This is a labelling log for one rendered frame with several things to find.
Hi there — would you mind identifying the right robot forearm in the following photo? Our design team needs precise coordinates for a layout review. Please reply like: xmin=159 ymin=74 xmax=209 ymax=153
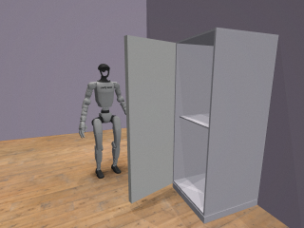
xmin=80 ymin=99 xmax=88 ymax=122

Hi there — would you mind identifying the robot right hand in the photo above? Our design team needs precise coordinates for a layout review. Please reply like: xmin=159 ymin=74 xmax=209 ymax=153
xmin=79 ymin=122 xmax=88 ymax=138

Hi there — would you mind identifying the robot right thigh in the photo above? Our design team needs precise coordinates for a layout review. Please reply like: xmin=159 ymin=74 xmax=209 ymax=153
xmin=91 ymin=117 xmax=104 ymax=151

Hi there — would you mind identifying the robot right upper arm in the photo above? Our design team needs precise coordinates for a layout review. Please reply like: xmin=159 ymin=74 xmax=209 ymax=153
xmin=85 ymin=82 xmax=97 ymax=105

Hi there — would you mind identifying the robot left upper arm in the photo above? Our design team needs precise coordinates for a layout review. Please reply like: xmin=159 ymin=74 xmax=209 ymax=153
xmin=112 ymin=82 xmax=124 ymax=103

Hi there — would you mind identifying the left robot forearm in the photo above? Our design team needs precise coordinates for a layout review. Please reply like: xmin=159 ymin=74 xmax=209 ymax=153
xmin=120 ymin=99 xmax=126 ymax=115

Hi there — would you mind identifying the humanoid robot torso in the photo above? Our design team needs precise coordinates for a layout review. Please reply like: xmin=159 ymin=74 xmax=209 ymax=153
xmin=94 ymin=80 xmax=114 ymax=124

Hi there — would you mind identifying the fridge door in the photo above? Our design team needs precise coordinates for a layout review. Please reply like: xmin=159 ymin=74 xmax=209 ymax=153
xmin=123 ymin=35 xmax=176 ymax=203

